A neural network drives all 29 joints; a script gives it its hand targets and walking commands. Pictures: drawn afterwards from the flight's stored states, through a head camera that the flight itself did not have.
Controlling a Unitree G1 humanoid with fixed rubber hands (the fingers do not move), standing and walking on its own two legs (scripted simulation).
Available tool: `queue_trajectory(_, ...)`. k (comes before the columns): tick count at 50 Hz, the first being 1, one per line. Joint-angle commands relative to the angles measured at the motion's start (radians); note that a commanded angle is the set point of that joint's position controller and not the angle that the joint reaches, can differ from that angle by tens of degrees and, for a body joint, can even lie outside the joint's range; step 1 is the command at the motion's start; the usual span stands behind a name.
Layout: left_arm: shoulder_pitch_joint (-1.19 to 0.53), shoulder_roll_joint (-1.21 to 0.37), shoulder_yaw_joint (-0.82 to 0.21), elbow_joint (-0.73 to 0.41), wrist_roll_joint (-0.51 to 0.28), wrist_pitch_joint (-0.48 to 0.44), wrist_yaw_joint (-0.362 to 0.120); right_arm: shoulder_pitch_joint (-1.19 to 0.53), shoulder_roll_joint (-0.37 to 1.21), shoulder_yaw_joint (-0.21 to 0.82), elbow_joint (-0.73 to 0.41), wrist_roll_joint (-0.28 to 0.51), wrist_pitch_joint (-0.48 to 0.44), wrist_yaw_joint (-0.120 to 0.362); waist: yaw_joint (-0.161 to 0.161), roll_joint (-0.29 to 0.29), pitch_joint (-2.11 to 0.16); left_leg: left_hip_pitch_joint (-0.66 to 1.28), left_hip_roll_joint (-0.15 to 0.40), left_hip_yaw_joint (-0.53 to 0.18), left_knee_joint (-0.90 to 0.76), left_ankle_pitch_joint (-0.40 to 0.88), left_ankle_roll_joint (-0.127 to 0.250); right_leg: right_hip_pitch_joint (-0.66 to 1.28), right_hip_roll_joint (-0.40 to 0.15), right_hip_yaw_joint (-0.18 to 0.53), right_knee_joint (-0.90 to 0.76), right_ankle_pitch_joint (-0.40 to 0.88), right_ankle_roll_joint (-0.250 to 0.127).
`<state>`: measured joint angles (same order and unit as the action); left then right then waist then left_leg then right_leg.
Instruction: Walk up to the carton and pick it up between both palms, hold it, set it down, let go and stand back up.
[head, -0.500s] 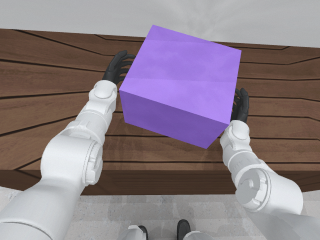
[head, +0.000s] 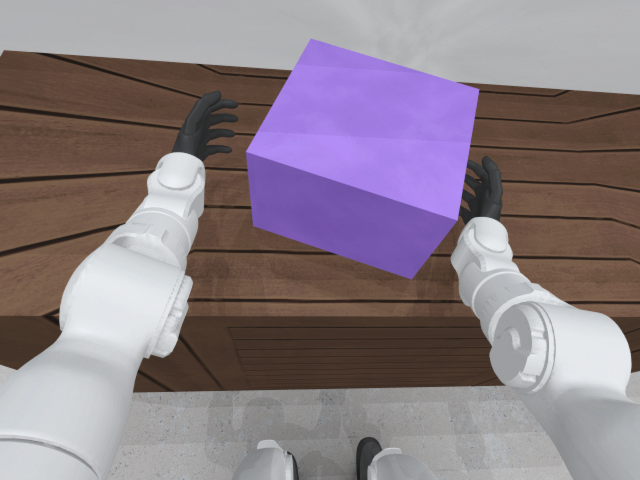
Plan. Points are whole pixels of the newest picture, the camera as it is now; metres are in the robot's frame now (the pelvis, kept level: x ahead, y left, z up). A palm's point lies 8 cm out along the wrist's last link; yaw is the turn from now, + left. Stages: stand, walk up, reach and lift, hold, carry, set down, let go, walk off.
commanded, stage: set down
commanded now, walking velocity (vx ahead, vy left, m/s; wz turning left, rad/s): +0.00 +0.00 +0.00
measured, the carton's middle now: (361, 160) +0.52 -0.05 +0.02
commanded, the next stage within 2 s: none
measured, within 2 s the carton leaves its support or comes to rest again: neither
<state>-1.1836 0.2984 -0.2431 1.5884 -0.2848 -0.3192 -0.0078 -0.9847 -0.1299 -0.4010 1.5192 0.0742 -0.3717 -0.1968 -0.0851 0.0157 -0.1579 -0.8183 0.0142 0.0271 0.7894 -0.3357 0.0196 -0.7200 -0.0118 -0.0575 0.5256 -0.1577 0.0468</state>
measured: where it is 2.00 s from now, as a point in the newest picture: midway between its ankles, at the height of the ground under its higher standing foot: outside the picture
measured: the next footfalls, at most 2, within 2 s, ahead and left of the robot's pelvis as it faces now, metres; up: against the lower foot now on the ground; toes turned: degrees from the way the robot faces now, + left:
none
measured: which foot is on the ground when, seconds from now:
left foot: down 0.00-1.00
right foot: down 0.00-1.00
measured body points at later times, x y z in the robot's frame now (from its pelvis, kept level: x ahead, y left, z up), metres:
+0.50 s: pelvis -0.01 -0.01 +0.00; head +0.06 +0.04 +0.44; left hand +0.43 +0.20 +0.03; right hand +0.39 -0.21 +0.04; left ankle +0.02 +0.04 -0.71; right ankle +0.04 -0.19 -0.71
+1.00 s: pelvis -0.01 -0.04 +0.01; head +0.00 -0.01 +0.46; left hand +0.38 +0.21 +0.06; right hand +0.34 -0.25 +0.07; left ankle +0.02 +0.04 -0.71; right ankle +0.04 -0.19 -0.71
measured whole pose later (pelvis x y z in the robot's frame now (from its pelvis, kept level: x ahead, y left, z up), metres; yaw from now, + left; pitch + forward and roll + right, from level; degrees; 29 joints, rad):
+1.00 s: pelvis -0.01 -0.04 +0.01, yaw +2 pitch +8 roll -3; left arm -0.59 0.44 -0.11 1.08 -0.31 -0.15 -0.16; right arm -0.46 -0.12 -0.03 0.87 0.29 -0.20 -0.31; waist -0.09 0.01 -0.14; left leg -0.54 0.01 0.02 0.69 -0.29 0.05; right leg -0.49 -0.01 -0.06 0.53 -0.18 0.04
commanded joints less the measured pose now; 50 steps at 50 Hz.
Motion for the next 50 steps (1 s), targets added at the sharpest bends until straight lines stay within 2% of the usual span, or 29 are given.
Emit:
queue_trajectory(1, -0.357, 0.140, -0.058, 0.048, -0.034, -0.049, 0.003, -0.393, -0.224, 0.155, -0.067, 0.071, -0.010, 0.030, -0.178, 0.143, -0.644, 0.435, 0.091, -0.223, -0.115, 0.346, -0.192, 0.017, 0.043, -0.045, 0.108, 0.164, -0.018)
queue_trajectory(2, -0.306, 0.134, -0.086, 0.043, -0.047, -0.045, -0.008, -0.335, -0.210, 0.175, -0.049, 0.078, -0.016, 0.022, -0.199, 0.128, -0.645, 0.424, 0.079, -0.209, -0.107, 0.340, -0.182, 0.024, 0.038, -0.043, 0.101, 0.170, -0.021)
queue_trajectory(4, -0.322, 0.139, -0.079, 0.004, -0.043, -0.059, -0.004, -0.348, -0.208, 0.160, -0.054, 0.064, -0.029, 0.020, -0.194, 0.141, -0.659, 0.437, 0.090, -0.229, -0.111, 0.376, -0.193, 0.018, 0.044, -0.045, 0.103, 0.183, -0.012)
queue_trajectory(6, -0.274, 0.159, -0.047, -0.065, -0.030, -0.063, -0.009, -0.308, -0.195, 0.189, -0.094, 0.085, -0.052, 0.019, -0.149, 0.127, -0.682, 0.486, 0.079, -0.213, -0.098, 0.462, -0.199, 0.027, 0.044, -0.039, 0.096, 0.208, -0.016)
queue_trajectory(7, -0.330, 0.145, -0.066, -0.090, -0.034, -0.069, -0.001, -0.342, -0.191, 0.154, -0.103, 0.075, -0.055, 0.015, -0.172, 0.171, -0.733, 0.488, 0.087, -0.230, -0.099, 0.476, -0.210, -0.007, 0.048, -0.050, 0.102, 0.200, -0.011)
queue_trajectory(8, -0.245, 0.153, -0.037, -0.050, -0.027, -0.059, -0.013, -0.248, -0.182, 0.207, -0.051, 0.101, -0.058, 0.015, -0.154, 0.144, -0.673, 0.484, 0.069, -0.207, -0.084, 0.493, -0.200, 0.021, 0.042, -0.033, 0.092, 0.218, -0.020)
queue_trajectory(10, -0.281, 0.168, -0.030, -0.066, -0.025, -0.068, -0.021, -0.259, -0.197, 0.204, -0.065, 0.101, -0.051, 0.005, -0.166, 0.134, -0.685, 0.449, 0.064, -0.205, -0.080, 0.412, -0.184, 0.038, 0.042, -0.032, 0.102, 0.207, -0.024)
queue_trajectory(15, -0.178, 0.189, 0.019, -0.153, 0.001, -0.074, -0.045, -0.148, -0.148, 0.256, -0.107, 0.143, -0.069, -0.014, -0.132, 0.130, -0.656, 0.454, 0.036, -0.168, -0.081, 0.409, -0.166, 0.094, 0.041, -0.030, 0.083, 0.212, -0.031)
queue_trajectory(16, -0.175, 0.197, 0.053, -0.188, 0.020, -0.079, -0.042, -0.140, -0.137, 0.251, -0.115, 0.141, -0.081, -0.014, -0.114, 0.149, -0.677, 0.466, 0.039, -0.170, -0.082, 0.431, -0.172, 0.109, 0.039, -0.023, 0.086, 0.220, -0.026)
queue_trajectory(19, -0.169, 0.195, 0.016, -0.236, -0.017, -0.090, -0.045, -0.151, -0.148, 0.251, -0.131, 0.162, -0.080, -0.010, -0.128, 0.150, -0.681, 0.518, 0.049, -0.186, -0.085, 0.467, -0.184, 0.089, 0.042, -0.025, 0.064, 0.219, -0.028)
queue_trajectory(20, -0.104, 0.191, 0.072, -0.323, 0.009, -0.089, -0.053, -0.066, -0.113, 0.312, -0.153, 0.177, -0.102, -0.014, -0.094, 0.167, -0.709, 0.552, 0.032, -0.162, -0.081, 0.528, -0.178, 0.148, 0.048, -0.029, 0.063, 0.262, -0.032)
queue_trajectory(21, -0.133, 0.188, 0.035, -0.276, 0.001, -0.092, -0.050, -0.114, -0.128, 0.282, -0.142, 0.172, -0.094, -0.016, -0.116, 0.174, -0.688, 0.531, 0.033, -0.161, -0.075, 0.532, -0.186, 0.110, 0.047, -0.030, 0.054, 0.234, -0.031)
queue_trajectory(23, -0.084, 0.208, 0.057, -0.295, -0.003, -0.083, -0.068, -0.050, -0.094, 0.319, -0.218, 0.186, -0.091, -0.023, -0.096, 0.139, -0.651, 0.523, 0.019, -0.140, -0.082, 0.501, -0.161, 0.164, 0.046, -0.023, 0.051, 0.229, -0.037)
queue_trajectory(25, -0.105, 0.217, 0.043, -0.338, -0.005, -0.086, -0.069, -0.066, -0.121, 0.324, -0.197, 0.220, -0.083, -0.018, -0.097, 0.180, -0.614, 0.523, 0.034, -0.171, -0.106, 0.425, -0.165, 0.151, 0.042, -0.014, 0.048, 0.176, -0.037)
queue_trajectory(29, -0.064, 0.246, 0.036, -0.383, -0.042, -0.070, -0.078, -0.042, -0.113, 0.323, -0.312, 0.221, -0.041, -0.030, -0.082, 0.179, -0.623, 0.498, 0.038, -0.184, -0.150, 0.242, -0.141, 0.176, 0.031, -0.020, 0.049, 0.107, -0.040)
queue_trajectory(30, -0.040, 0.274, 0.060, -0.439, -0.050, -0.068, -0.077, -0.029, -0.124, 0.336, -0.388, 0.223, -0.035, -0.025, -0.058, 0.152, -0.635, 0.525, 0.038, -0.184, -0.155, 0.286, -0.135, 0.198, 0.037, -0.022, 0.059, 0.135, -0.037)
queue_trajectory(31, -0.037, 0.272, 0.047, -0.393, -0.054, -0.060, -0.080, -0.023, -0.109, 0.340, -0.402, 0.219, -0.020, -0.027, -0.062, 0.135, -0.600, 0.516, 0.036, -0.179, -0.164, 0.256, -0.127, 0.198, 0.036, -0.020, 0.047, 0.118, -0.033)
queue_trajectory(33, 0.043, 0.239, 0.035, -0.455, -0.049, -0.030, -0.089, 0.033, -0.102, 0.352, -0.405, 0.238, -0.013, -0.033, -0.060, 0.162, -0.573, 0.579, 0.060, -0.199, -0.213, 0.276, -0.145, 0.247, 0.034, -0.016, 0.029, 0.146, -0.027)
queue_trajectory(34, 0.050, 0.255, 0.069, -0.452, -0.045, -0.011, -0.107, 0.062, -0.099, 0.380, -0.439, 0.245, 0.006, -0.047, -0.040, 0.141, -0.559, 0.573, 0.040, -0.173, -0.185, 0.301, -0.123, 0.261, 0.032, -0.011, 0.026, 0.132, -0.040)
queue_trajectory(36, 0.045, 0.267, 0.057, -0.520, -0.038, 0.006, -0.108, 0.061, -0.090, 0.390, -0.490, 0.248, 0.034, -0.052, -0.048, 0.161, -0.576, 0.588, 0.051, -0.197, -0.205, 0.274, -0.118, 0.281, 0.033, -0.020, 0.022, 0.156, -0.038)
queue_trajectory(41, 0.203, 0.326, 0.150, -0.640, -0.017, 0.075, -0.153, 0.258, -0.037, 0.422, -0.629, 0.236, 0.073, -0.103, -0.021, 0.108, -0.440, 0.634, 0.023, -0.116, -0.218, 0.315, -0.090, 0.387, 0.038, -0.004, -0.055, 0.115, -0.047)
queue_trajectory(42, 0.188, 0.339, 0.161, -0.770, -0.015, 0.073, -0.146, 0.252, -0.031, 0.422, -0.716, 0.240, 0.074, -0.102, -0.014, 0.140, -0.511, 0.659, 0.028, -0.119, -0.215, 0.380, -0.102, 0.407, 0.043, -0.013, -0.040, 0.149, -0.048)
queue_trajectory(43, 0.203, 0.340, 0.164, -0.727, -0.021, 0.093, -0.153, 0.257, -0.034, 0.430, -0.647, 0.242, 0.106, -0.102, -0.018, 0.154, -0.377, 0.646, 0.030, -0.112, -0.226, 0.362, -0.098, 0.411, 0.044, -0.005, -0.062, 0.081, -0.057)
queue_trajectory(44, 0.270, 0.331, 0.201, -0.797, -0.007, 0.114, -0.160, 0.327, 0.005, 0.476, -0.765, 0.256, 0.101, -0.116, 0.005, 0.108, -0.398, 0.676, 0.019, -0.096, -0.226, 0.398, -0.086, 0.474, 0.045, -0.002, -0.068, 0.142, -0.058)
queue_trajectory(45, 0.285, 0.329, 0.204, -0.785, -0.001, 0.133, -0.168, 0.341, -0.006, 0.466, -0.760, 0.251, 0.117, -0.122, -0.014, 0.086, -0.327, 0.676, 0.015, -0.073, -0.231, 0.401, -0.078, 0.463, 0.046, 0.002, -0.095, 0.112, -0.064)
queue_trajectory(46, 0.160, 0.361, 0.197, -0.744, -0.034, 0.144, -0.172, 0.232, 0.003, 0.468, -0.788, 0.246, 0.151, -0.123, -0.007, 0.063, -0.251, 0.563, 0.007, -0.064, -0.253, 0.257, -0.052, 0.446, 0.037, 0.006, -0.088, 0.004, -0.058)
queue_trajectory(47, 0.360, 0.376, 0.233, -0.820, -0.023, 0.161, -0.182, 0.433, 0.049, 0.515, -0.879, 0.273, 0.156, -0.139, 0.033, 0.018, -0.184, 0.601, -0.007, -0.031, -0.274, 0.266, -0.031, 0.528, 0.032, 0.012, -0.094, 0.053, -0.054)
queue_trajectory(49, 0.241, 0.389, 0.223, -0.791, -0.057, 0.187, -0.192, 0.309, 0.040, 0.497, -0.908, 0.268, 0.205, -0.150, 0.026, 0.005, -0.119, 0.527, -0.001, -0.032, -0.293, 0.144, -0.018, 0.508, 0.021, 0.023, -0.089, -0.047, -0.060)
queue_trajectory(50, 0.359, 0.391, 0.240, -0.800, -0.045, 0.205, -0.206, 0.422, 0.076, 0.527, -0.937, 0.285, 0.213, -0.160, 0.033, 0.005, -0.073, 0.562, 0.005, -0.030, -0.304, 0.135, -0.005, 0.540, 0.010, 0.038, -0.099, -0.056, -0.052)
